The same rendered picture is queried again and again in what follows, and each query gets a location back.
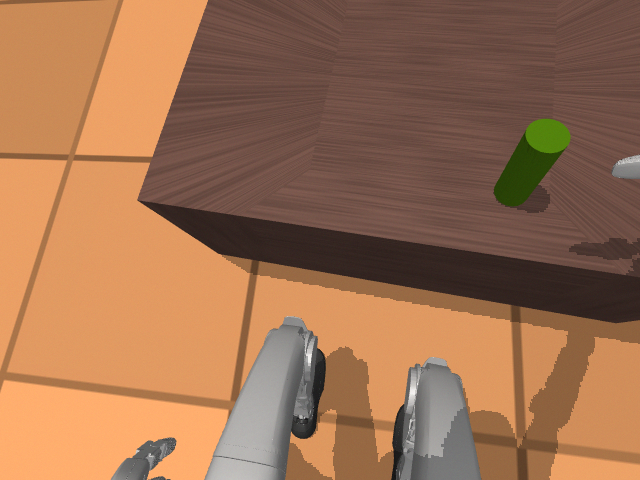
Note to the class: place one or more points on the right robot hand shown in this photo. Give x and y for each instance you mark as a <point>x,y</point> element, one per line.
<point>627,168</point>

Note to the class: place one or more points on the left robot foot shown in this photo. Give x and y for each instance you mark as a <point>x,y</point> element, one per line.
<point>304,428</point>

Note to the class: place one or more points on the can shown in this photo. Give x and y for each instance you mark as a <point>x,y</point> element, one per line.
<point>541,145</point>

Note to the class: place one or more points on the left robot hand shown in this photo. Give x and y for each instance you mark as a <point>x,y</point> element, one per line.
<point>146,458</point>

